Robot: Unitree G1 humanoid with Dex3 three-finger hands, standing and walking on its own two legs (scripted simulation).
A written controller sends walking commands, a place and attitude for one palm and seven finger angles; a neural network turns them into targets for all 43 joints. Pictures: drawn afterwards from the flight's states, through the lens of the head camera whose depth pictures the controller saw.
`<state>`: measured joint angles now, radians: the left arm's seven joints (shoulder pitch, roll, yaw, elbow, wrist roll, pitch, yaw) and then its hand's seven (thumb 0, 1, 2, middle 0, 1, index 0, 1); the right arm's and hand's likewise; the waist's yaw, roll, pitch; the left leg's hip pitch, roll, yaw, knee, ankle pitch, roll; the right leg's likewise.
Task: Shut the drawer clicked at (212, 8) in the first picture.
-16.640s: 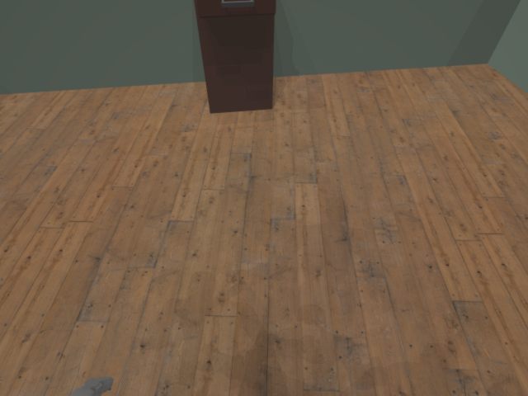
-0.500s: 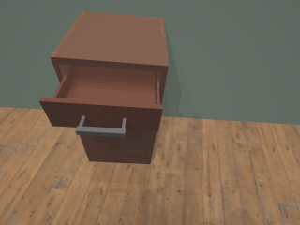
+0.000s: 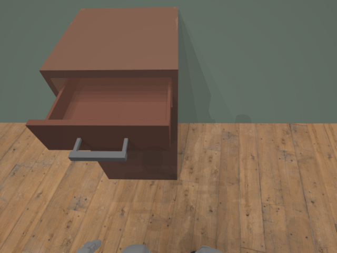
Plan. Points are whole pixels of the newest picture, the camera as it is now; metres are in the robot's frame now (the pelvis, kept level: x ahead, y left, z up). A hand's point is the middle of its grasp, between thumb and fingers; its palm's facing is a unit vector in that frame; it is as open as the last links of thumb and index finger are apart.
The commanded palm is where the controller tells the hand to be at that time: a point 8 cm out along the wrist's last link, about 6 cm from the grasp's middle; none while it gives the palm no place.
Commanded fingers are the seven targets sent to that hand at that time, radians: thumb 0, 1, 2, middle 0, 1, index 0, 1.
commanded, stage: come to a stop and stand still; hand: left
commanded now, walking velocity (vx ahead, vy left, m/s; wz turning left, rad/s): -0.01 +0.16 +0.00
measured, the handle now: (100, 149) +0.38 +0.21 -0.02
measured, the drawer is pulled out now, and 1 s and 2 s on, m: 0.19 0.19 0.19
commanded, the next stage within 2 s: look again from close up in 0.52 s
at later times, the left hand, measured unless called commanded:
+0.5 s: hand out of the picture -0.05 +0.22 -0.16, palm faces +0.04 -0.98 -0.17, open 7.4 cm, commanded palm none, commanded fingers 0.00 0.90 0.90 -0.20 -0.30 -0.20 -0.30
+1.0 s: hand out of the picture -0.02 +0.18 -0.16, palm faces +0.02 -0.97 -0.23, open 7.2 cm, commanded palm none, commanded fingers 0.00 0.90 0.90 -0.20 -0.30 -0.20 -0.30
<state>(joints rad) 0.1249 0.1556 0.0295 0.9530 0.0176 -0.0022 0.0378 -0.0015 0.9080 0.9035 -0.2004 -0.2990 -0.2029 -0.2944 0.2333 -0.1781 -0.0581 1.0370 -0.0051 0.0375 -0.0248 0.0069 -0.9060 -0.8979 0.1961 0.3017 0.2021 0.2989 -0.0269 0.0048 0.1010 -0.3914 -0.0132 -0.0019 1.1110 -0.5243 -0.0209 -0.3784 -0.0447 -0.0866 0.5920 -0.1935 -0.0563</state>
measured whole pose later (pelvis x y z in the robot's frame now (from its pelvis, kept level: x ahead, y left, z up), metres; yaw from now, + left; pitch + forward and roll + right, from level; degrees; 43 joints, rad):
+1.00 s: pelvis -0.05 +0.01 +0.01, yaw -1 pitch -2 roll +0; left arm 0.28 0.14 0.00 1.08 0.01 -0.02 0.04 0.01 0.94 0.90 -0.20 -0.30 -0.20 -0.29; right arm 0.31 -0.16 0.00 1.08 -0.02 -0.01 -0.03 0.02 -0.93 -0.90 0.20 0.30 0.20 0.30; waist -0.01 0.04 -0.02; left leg -0.20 0.00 0.04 0.54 -0.31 0.01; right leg -0.22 0.01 -0.03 0.55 -0.30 -0.03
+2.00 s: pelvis -0.08 +0.01 -0.06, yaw +0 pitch +11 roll -1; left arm 0.28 0.20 0.05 -0.03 -0.24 -0.16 -0.22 0.01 0.90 0.90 -0.83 -0.98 -0.83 -0.98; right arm 0.27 -0.18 0.06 0.53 0.04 -0.16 -0.05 0.02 -0.90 -0.90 0.20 0.30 0.21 0.30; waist -0.02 0.04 -0.10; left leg -0.75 0.01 0.00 1.03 -0.47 0.01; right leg -0.75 0.00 -0.07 1.01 -0.45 -0.03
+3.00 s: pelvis -0.05 +0.00 -0.02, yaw +0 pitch +5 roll +0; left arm 0.34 0.20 0.07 -0.14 -0.22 -0.11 -0.15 0.01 0.90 0.90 -1.40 -1.60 -1.40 -1.59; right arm 0.28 -0.26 0.03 0.53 0.03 -0.18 -0.05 0.02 -0.90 -0.90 0.20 0.30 0.21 0.30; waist 0.00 0.04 -0.08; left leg -0.44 0.01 0.00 0.77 -0.41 0.00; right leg -0.44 0.01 -0.06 0.76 -0.40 -0.04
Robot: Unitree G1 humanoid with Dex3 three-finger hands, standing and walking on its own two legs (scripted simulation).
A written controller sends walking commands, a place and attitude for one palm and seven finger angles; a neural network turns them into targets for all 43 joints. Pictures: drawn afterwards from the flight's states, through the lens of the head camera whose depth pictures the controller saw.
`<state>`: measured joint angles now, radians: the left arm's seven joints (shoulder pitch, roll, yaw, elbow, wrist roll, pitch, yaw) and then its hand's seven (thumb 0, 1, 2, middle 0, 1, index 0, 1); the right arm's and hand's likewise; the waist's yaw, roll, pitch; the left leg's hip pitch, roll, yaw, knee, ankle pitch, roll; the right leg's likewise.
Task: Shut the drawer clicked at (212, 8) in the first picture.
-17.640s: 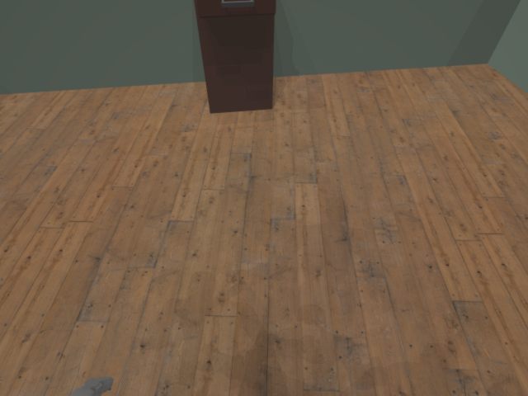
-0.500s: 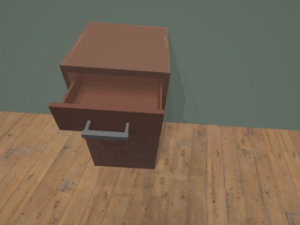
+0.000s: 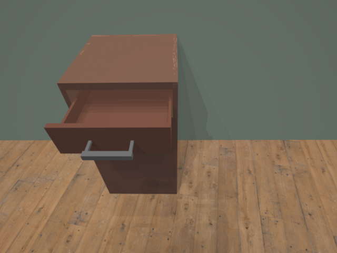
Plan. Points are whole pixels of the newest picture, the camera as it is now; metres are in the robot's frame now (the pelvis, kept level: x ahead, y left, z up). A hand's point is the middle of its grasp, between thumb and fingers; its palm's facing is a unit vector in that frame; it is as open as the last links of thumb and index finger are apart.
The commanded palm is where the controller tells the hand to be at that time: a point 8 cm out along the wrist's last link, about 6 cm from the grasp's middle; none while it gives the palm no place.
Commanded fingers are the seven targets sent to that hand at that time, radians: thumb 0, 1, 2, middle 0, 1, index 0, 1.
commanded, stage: look again from close up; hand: left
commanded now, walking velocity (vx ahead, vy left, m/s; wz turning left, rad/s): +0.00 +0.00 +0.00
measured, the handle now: (108, 149) +0.42 +0.21 -0.02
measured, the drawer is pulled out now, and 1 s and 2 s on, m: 0.19 0.19 0.19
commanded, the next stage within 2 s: raise the hand and make a fist in 0.10 s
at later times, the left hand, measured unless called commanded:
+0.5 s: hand (112, 212) +0.21 +0.14 +0.03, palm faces +0.07 -1.00 +0.01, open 6.6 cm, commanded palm +0.12 +0.21 -0.04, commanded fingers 0.00 0.90 0.90 -0.52 -0.65 -0.52 -0.65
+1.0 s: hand (114, 220) +0.21 +0.14 -0.01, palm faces -0.10 -1.00 +0.02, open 4.0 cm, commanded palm +0.17 +0.22 +0.01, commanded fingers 0.00 0.90 0.90 -1.02 -1.19 -1.02 -1.19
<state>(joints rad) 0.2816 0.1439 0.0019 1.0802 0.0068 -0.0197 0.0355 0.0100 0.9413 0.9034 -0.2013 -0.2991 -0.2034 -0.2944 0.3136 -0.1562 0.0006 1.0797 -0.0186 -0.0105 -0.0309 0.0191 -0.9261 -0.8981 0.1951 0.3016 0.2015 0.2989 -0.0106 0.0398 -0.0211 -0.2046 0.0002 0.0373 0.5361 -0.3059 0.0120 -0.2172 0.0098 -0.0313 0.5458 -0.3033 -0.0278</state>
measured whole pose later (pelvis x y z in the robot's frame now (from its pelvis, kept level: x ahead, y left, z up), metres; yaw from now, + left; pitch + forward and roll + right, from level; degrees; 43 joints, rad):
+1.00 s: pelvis -0.04 +0.00 -0.06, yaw +1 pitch +11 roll -1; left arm 0.28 0.20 0.05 -0.03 -0.24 -0.16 -0.22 0.01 0.90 0.90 -0.83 -0.98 -0.83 -0.98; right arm 0.27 -0.18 0.06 0.53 0.04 -0.16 -0.05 0.02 -0.90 -0.90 0.20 0.30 0.21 0.30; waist -0.02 0.04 -0.10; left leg -0.75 0.01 0.00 1.03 -0.47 0.01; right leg -0.75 0.00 -0.07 1.01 -0.45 -0.03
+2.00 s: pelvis +0.00 -0.01 -0.02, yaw +2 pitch +5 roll +0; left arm 0.34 0.20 0.07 -0.14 -0.22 -0.11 -0.15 0.01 0.90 0.90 -1.40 -1.60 -1.40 -1.59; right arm 0.28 -0.26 0.03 0.53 0.03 -0.18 -0.05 0.02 -0.90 -0.90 0.20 0.30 0.21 0.30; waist 0.00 0.04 -0.08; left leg -0.44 0.01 0.00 0.77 -0.41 0.00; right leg -0.44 0.01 -0.06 0.76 -0.40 -0.04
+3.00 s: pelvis -0.02 +0.00 -0.06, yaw +1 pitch +13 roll +0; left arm -0.08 0.17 0.10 0.35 -0.17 -0.36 -0.11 0.01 0.90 0.90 -1.40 -1.60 -1.40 -1.60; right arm 0.25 -0.24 0.01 0.58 0.01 -0.11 -0.01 0.02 -0.90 -0.90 0.20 0.30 0.21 0.30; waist -0.03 0.02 -0.10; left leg -0.76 0.00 0.01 1.00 -0.47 0.01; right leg -0.77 0.00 -0.05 0.99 -0.46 -0.03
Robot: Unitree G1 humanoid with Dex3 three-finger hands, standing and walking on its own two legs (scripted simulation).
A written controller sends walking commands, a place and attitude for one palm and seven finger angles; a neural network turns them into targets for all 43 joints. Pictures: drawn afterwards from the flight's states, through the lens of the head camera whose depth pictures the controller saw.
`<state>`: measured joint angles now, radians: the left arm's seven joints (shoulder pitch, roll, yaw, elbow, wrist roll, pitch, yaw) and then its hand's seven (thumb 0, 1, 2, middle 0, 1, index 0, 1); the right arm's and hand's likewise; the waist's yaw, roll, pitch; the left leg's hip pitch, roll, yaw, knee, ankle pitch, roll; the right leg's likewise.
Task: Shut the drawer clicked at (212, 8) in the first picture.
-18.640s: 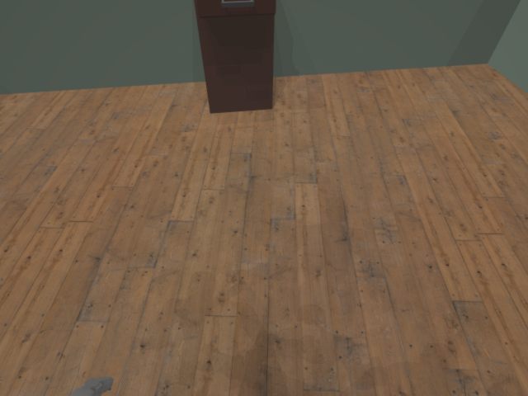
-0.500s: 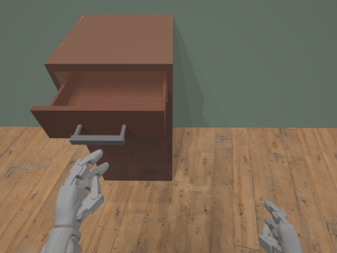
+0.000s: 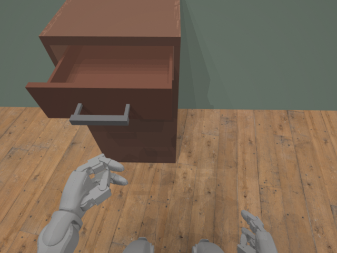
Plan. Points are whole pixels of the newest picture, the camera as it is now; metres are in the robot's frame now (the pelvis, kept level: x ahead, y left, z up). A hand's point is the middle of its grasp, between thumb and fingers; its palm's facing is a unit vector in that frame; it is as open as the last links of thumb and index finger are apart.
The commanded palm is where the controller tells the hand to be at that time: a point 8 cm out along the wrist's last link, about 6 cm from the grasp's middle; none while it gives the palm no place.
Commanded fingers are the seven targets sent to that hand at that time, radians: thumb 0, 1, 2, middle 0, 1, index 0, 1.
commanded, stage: raise the hand and make a fist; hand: left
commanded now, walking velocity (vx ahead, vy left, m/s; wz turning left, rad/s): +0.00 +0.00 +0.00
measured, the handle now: (101, 113) +0.46 +0.21 +0.04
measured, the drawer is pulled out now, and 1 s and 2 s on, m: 0.19 0.19 0.19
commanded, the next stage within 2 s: bring the fist close to the handle in 1.10 s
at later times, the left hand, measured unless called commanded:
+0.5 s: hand (85, 164) +0.27 +0.17 +0.12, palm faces +0.06 -1.00 -0.04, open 3.1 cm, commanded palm +0.24 +0.21 +0.12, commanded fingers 0.00 0.90 0.90 -1.40 -1.60 -1.40 -1.60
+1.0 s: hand (97, 167) +0.27 +0.15 +0.12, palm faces -0.01 -1.00 -0.04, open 3.3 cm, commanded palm +0.24 +0.21 +0.13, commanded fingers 0.00 0.90 0.90 -1.40 -1.60 -1.40 -1.60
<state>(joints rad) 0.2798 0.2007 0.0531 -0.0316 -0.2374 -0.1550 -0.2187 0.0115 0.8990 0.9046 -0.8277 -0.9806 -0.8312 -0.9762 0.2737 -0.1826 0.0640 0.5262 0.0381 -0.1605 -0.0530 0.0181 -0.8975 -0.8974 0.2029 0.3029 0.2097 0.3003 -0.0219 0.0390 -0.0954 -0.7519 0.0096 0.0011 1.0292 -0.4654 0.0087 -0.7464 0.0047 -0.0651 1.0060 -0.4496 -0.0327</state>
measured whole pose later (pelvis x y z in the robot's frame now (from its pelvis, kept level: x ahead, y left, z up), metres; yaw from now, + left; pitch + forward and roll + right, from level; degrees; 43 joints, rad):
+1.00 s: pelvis +0.04 -0.01 +0.04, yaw +0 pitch +5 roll +0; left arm 0.34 0.20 0.07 -0.14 -0.22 -0.11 -0.15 0.01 0.90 0.90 -1.40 -1.60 -1.40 -1.59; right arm 0.28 -0.26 0.03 0.53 0.03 -0.18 -0.05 0.02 -0.90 -0.90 0.20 0.30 0.21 0.30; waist 0.00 0.04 -0.08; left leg -0.44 0.01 0.00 0.77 -0.41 0.00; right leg -0.44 0.01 -0.06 0.76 -0.40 -0.04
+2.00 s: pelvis +0.02 +0.00 +0.00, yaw +0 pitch +13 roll +0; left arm -0.08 0.17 0.10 0.35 -0.17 -0.36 -0.11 0.01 0.90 0.90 -1.40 -1.60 -1.40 -1.60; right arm 0.25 -0.24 0.01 0.58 0.01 -0.11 -0.01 0.02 -0.90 -0.90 0.20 0.30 0.21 0.30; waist -0.03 0.02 -0.10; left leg -0.76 0.00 0.01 1.00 -0.47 0.01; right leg -0.77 0.00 -0.05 0.99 -0.46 -0.03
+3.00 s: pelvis +0.01 +0.00 -0.02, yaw +0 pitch +17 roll -1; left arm -0.32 0.22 0.18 0.60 -0.16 -0.43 -0.13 0.01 0.87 0.91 -1.40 -1.60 -1.40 -1.60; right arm 0.25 -0.24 0.01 0.59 0.01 -0.05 -0.02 0.01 -0.90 -0.90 0.20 0.30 0.21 0.30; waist -0.06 0.02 -0.13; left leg -0.91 0.01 0.00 1.10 -0.50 0.01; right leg -0.91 0.01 -0.06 1.08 -0.48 -0.04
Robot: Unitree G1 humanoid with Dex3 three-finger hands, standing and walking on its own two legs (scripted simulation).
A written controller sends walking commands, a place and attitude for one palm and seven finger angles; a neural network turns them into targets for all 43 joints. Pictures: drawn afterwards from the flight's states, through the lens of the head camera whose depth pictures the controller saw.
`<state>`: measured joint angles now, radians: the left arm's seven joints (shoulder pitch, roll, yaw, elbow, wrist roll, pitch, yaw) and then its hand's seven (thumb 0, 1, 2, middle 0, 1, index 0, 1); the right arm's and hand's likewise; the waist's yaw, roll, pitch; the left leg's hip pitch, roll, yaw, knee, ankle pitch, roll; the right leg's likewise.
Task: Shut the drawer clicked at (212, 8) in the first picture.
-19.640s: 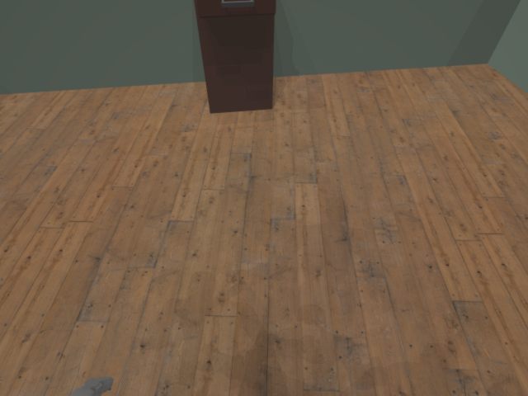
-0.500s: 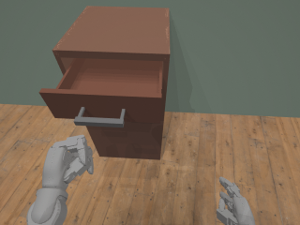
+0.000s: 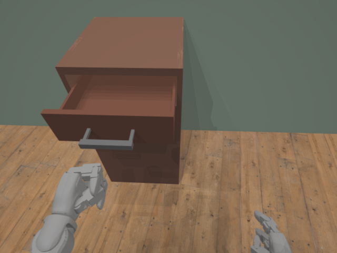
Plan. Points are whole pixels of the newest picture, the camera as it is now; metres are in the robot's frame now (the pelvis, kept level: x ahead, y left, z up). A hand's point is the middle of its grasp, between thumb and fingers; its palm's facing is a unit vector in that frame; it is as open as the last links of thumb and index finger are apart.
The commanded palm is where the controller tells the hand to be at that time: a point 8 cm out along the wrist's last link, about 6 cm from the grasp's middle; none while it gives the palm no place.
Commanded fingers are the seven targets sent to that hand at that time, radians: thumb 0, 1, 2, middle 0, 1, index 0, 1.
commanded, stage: raise the hand and make a fist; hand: left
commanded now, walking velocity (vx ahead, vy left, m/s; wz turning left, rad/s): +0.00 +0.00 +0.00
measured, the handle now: (108, 138) +0.43 +0.21 +0.00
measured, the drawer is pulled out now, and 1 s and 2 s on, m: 0.19 0.19 0.19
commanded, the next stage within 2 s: bring the fist close to the handle in 0.10 s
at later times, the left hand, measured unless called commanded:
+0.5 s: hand (98, 178) +0.26 +0.17 +0.07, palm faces +0.02 -1.00 -0.02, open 3.3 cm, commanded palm +0.24 +0.22 +0.06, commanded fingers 0.00 0.90 0.90 -1.40 -1.60 -1.40 -1.60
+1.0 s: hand (118, 173) +0.31 +0.15 +0.01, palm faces -0.02 -1.00 -0.03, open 3.3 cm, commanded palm +0.29 +0.21 +0.01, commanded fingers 0.00 0.90 0.90 -1.40 -1.60 -1.40 -1.60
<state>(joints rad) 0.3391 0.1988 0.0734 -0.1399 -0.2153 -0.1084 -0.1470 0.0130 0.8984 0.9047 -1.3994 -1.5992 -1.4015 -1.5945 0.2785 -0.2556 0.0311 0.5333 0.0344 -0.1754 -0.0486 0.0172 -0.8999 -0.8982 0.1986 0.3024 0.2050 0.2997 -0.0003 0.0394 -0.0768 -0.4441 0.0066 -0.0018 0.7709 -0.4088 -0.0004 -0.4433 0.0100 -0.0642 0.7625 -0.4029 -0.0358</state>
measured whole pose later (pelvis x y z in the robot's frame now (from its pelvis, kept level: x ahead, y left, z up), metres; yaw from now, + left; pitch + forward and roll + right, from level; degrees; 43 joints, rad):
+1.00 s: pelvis -0.02 +0.01 -0.03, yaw -1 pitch +13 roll +0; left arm -0.08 0.17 0.10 0.35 -0.17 -0.36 -0.11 0.01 0.90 0.90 -1.40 -1.60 -1.40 -1.60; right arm 0.25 -0.24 0.01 0.58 0.01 -0.11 -0.01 0.02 -0.90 -0.90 0.20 0.30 0.21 0.30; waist -0.03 0.02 -0.10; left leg -0.76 0.00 0.01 1.00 -0.47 0.01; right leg -0.77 0.00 -0.05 0.99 -0.46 -0.03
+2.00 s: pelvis -0.03 +0.01 -0.05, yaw -1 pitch +17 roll -1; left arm -0.32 0.22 0.18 0.60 -0.16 -0.43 -0.13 0.01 0.87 0.91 -1.40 -1.60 -1.40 -1.60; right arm 0.25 -0.24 0.01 0.59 0.01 -0.05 -0.02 0.01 -0.90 -0.90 0.20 0.30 0.21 0.30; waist -0.06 0.02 -0.13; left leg -0.91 0.01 0.00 1.10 -0.50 0.01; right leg -0.91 0.01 -0.06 1.08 -0.48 -0.04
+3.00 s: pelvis -0.04 +0.02 -0.07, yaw -3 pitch +24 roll -3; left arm -0.91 0.45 0.39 1.17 -0.07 -0.44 -0.16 -0.02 0.78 0.89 -1.40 -1.60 -1.40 -1.60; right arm 0.36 -0.26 0.04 0.62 -0.03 0.02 0.00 0.01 -0.90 -0.90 0.20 0.30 0.21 0.30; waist -0.19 0.03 -0.12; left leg -1.11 0.03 0.00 1.18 -0.50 0.02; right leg -1.09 0.03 -0.06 1.12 -0.45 -0.02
